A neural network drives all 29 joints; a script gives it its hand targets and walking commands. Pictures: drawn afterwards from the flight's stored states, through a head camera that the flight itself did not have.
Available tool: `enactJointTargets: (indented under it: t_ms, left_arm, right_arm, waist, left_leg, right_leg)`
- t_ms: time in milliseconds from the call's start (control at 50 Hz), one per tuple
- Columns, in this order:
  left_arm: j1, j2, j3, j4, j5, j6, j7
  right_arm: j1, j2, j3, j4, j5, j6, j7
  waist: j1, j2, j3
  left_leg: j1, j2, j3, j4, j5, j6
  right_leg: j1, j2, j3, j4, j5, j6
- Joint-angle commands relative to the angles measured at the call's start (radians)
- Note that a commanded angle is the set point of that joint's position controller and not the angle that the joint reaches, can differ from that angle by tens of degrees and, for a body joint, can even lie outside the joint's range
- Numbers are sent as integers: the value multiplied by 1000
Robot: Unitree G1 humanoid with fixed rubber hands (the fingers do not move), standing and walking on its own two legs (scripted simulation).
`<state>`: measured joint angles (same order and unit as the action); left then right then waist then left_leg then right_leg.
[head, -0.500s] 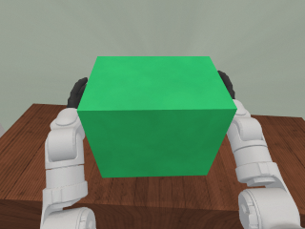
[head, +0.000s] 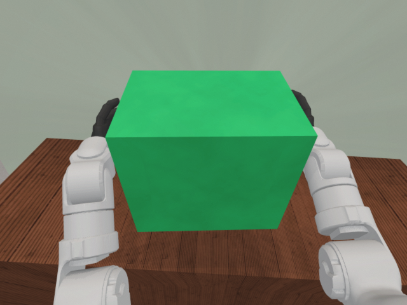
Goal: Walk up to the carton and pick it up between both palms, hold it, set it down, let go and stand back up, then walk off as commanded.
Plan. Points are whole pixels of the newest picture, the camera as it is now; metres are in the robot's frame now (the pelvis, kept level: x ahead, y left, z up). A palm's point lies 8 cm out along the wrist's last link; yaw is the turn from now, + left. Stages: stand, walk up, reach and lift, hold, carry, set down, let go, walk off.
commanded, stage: hold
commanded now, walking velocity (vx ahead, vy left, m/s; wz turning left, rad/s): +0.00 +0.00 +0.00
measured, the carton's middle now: (207, 152) +0.34 +0.00 +0.20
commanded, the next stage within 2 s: none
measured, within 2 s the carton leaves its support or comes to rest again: neither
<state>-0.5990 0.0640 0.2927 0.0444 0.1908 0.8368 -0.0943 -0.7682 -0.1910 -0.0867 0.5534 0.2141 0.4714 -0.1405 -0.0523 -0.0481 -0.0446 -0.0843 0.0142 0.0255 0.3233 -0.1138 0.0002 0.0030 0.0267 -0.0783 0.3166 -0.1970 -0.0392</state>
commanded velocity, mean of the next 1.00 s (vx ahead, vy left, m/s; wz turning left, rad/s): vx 0.00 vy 0.00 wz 0.00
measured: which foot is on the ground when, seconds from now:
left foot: down 0.00-1.00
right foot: down 0.00-1.00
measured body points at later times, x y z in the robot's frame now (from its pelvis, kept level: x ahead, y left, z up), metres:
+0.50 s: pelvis +0.01 +0.00 +0.00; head -0.05 +0.02 +0.45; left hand +0.36 +0.18 +0.22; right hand +0.38 -0.18 +0.23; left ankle +0.05 +0.12 -0.75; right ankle +0.00 -0.09 -0.75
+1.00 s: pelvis +0.01 +0.00 +0.00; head -0.05 +0.02 +0.45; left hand +0.36 +0.18 +0.22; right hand +0.38 -0.18 +0.23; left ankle +0.05 +0.12 -0.75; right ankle +0.00 -0.09 -0.75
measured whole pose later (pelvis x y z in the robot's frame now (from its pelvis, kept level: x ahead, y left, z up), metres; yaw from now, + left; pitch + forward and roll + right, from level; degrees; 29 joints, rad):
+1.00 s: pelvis +0.01 +0.00 +0.00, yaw +0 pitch -7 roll +0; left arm -0.56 0.06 0.30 -0.04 0.19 0.86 -0.11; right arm -0.71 -0.19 -0.07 0.43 0.23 0.52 -0.16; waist -0.06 -0.04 -0.04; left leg -0.07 0.01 0.03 0.33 -0.13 0.00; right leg 0.02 0.02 -0.08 0.31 -0.21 -0.04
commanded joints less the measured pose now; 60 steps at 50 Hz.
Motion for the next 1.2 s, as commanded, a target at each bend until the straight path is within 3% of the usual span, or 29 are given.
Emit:
enactJointTargets:
  t_ms: [0, 20, 40, 100, 140, 200, 240, 300, 320, 360, 380, 440, 520, 560, 600, 680, 740, 760, 780, 820, 840, 900, 980, 1000, 1040, 1060, 1100, 1120, 1180]
  left_arm:
    - [-742, -368, -387, -113, -130, -62, -107]
    - [-752, -373, -400, -139, -138, -67, -103]
    - [-748, -386, -420, -171, -150, -66, -98]
    - [-748, -367, -398, -114, -144, -67, -106]
    - [-741, -363, -390, -104, -144, -70, -105]
    - [-703, -378, -417, -163, -146, -57, -106]
    - [-697, -363, -388, -131, -128, -52, -115]
    - [-724, -369, -415, -195, -153, -63, -110]
    - [-710, -381, -438, -219, -150, -61, -109]
    - [-692, -378, -439, -221, -144, -53, -107]
    - [-684, -362, -409, -210, -134, -52, -108]
    - [-650, -360, -405, -206, -132, -39, -114]
    - [-640, -362, -432, -285, -149, -43, -108]
    - [-638, -346, -422, -262, -141, -36, -108]
    - [-660, -344, -418, -246, -144, -39, -116]
    - [-634, -350, -422, -254, -140, -38, -116]
    - [-610, -340, -397, -230, -127, -28, -125]
    - [-640, -342, -405, -234, -128, -33, -126]
    - [-670, -357, -413, -253, -142, -42, -123]
    - [-659, -352, -428, -263, -152, -43, -122]
    - [-654, -343, -423, -268, -148, -42, -123]
    - [-670, -339, -389, -185, -121, -33, -135]
    - [-672, -357, -411, -233, -142, -45, -125]
    - [-691, -370, -421, -235, -143, -46, -122]
    - [-670, -355, -414, -223, -123, -37, -126]
    - [-669, -343, -395, -204, -125, -38, -126]
    - [-674, -360, -405, -222, -129, -39, -126]
    - [-683, -341, -388, -167, -122, -40, -129]
    - [-702, -355, -401, -198, -131, -44, -131]
  right_arm:
    - [-779, 525, 307, -331, 131, -44, 156]
    - [-754, 516, 298, -304, 127, -37, 157]
    - [-765, 525, 320, -347, 145, -44, 157]
    - [-764, 521, 303, -339, 130, -38, 147]
    - [-771, 524, 306, -332, 130, -35, 150]
    - [-712, 505, 317, -355, 142, -27, 141]
    - [-717, 493, 307, -338, 139, -18, 137]
    - [-734, 524, 334, -400, 154, -27, 141]
    - [-715, 510, 340, -408, 161, -27, 139]
    - [-684, 488, 332, -399, 161, -14, 135]
    - [-707, 492, 335, -426, 168, -14, 136]
    - [-681, 478, 339, -422, 165, -3, 139]
    - [-667, 486, 361, -504, 176, -2, 135]
    - [-658, 471, 355, -482, 172, 9, 132]
    - [-669, 485, 351, -474, 160, 9, 134]
    - [-663, 497, 367, -495, 175, 10, 129]
    - [-664, 475, 359, -496, 168, 17, 126]
    - [-659, 473, 349, -460, 158, 18, 130]
    - [-682, 494, 352, -470, 164, 13, 134]
    - [-679, 496, 366, -490, 168, 9, 133]
    - [-655, 494, 359, -485, 164, 12, 126]
    - [-675, 479, 331, -406, 155, 24, 131]
    - [-693, 503, 351, -471, 154, 9, 133]
    - [-695, 499, 340, -450, 157, 8, 132]
    - [-678, 478, 335, -416, 150, 11, 134]
    - [-691, 484, 332, -422, 151, 10, 136]
    - [-669, 488, 332, -397, 154, 12, 140]
    - [-699, 484, 331, -394, 144, 10, 140]
    - [-709, 508, 329, -413, 146, 2, 138]
  waist:
    - [6, 42, -328]
    - [-4, 68, -324]
    - [-3, 72, -380]
    - [-15, 55, -323]
    - [-4, 44, -315]
    - [-20, 80, -342]
    - [-14, 48, -304]
    - [-12, 48, -365]
    - [-20, 82, -378]
    - [-35, 92, -350]
    - [-8, 64, -337]
    - [-1, 53, -316]
    - [-13, 58, -384]
    - [-18, 73, -342]
    - [-13, 45, -325]
    - [-5, 62, -346]
    - [-7, 33, -325]
    - [-8, 62, -320]
    - [-9, 48, -348]
    - [-3, 40, -375]
    - [-27, 56, -367]
    - [-12, 47, -284]
    - [-15, 43, -360]
    - [-29, 72, -358]
    - [-18, 81, -326]
    - [-12, 54, -311]
    - [-14, 74, -319]
    - [-7, 51, -287]
    - [-18, 52, -324]
  left_leg:
    - [111, -43, -1, -41, 55, 15]
    - [121, -40, -6, -41, 58, 5]
    - [150, -39, -8, -23, 126, 1]
    - [121, -47, -4, -29, 81, 5]
    - [111, -46, -5, -36, 48, 13]
    - [160, -39, -12, -19, 153, -9]
    - [131, -41, -12, -32, 109, 0]
    - [147, -45, -11, -15, 145, -2]
    - [162, -47, -16, -6, 189, -13]
    - [176, -44, -18, -5, 201, -23]
    - [164, -46, -12, -12, 180, -13]
    - [152, -38, -13, -22, 152, -10]
    - [183, -42, -17, 0, 231, -21]
    - [168, -46, -20, -5, 204, -20]
    - [151, -46, -13, -12, 154, -11]
    - [161, -49, -18, -4, 198, -17]
    - [160, -50, -13, -13, 188, -11]
    - [153, -45, -15, -20, 162, -15]
    - [162, -44, -15, -15, 163, -13]
    - [176, -43, -16, -4, 210, -13]
    - [181, -51, -17, -2, 210, -17]
    - [134, -45, -15, -30, 108, -10]
    - [166, -48, -15, -18, 177, -11]
    - [166, -48, -16, -14, 176, -16]
    - [161, -41, -15, -21, 157, -20]
    - [147, -41, -16, -24, 147, -9]
    - [152, -39, -14, -23, 157, -19]
    - [134, -45, -11, -31, 105, -9]
    - [148, -45, -11, -27, 138, -10]
  right_leg:
    - [-33, -3, 51, -75, 107, 86]
    - [-47, 2, 47, -72, 105, 79]
    - [-18, 6, 48, -63, 183, 77]
    - [-36, -5, 52, -72, 150, 84]
    - [-55, -5, 55, -79, 106, 85]
    - [-19, 5, 51, -57, 234, 76]
    - [-21, 5, 50, -71, 178, 80]
    - [-4, 2, 51, -58, 229, 85]
    - [-2, 7, 49, -52, 271, 83]
    - [-9, 12, 46, -52, 279, 78]
    - [-18, 12, 46, -59, 240, 83]
    - [-22, 14, 51, -62, 214, 74]
    - [14, 15, 51, -42, 332, 84]
    - [-5, 9, 54, -49, 313, 83]
    - [-14, 7, 54, -55, 252, 83]
    - [11, 4, 58, -44, 327, 83]
    - [10, 9, 52, -55, 306, 88]
    - [-13, 8, 54, -54, 272, 79]
    - [-17, 11, 49, -54, 259, 81]
    - [4, 11, 52, -46, 317, 82]
    - [12, 3, 56, -46, 355, 87]
    - [-29, 5, 54, -67, 203, 73]
    - [8, 7, 45, -54, 284, 85]
    - [-3, 9, 47, -54, 271, 78]
    - [-17, 12, 45, -57, 239, 70]
    - [-16, 10, 47, -62, 226, 79]
    - [-14, 10, 49, -54, 236, 70]
    - [-30, 6, 49, -68, 195, 75]
    - [-4, 3, 48, -64, 227, 78]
